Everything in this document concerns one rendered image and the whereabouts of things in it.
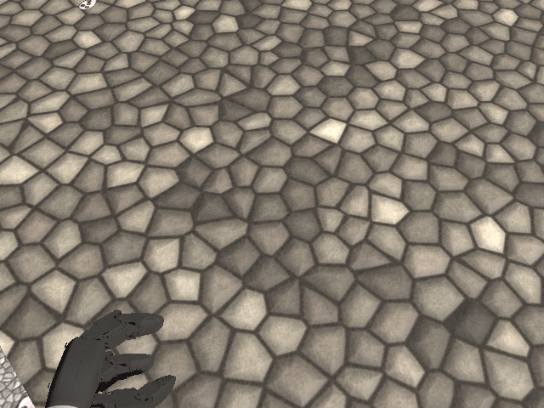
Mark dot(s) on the left robot hand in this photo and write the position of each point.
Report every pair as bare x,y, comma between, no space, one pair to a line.
85,368

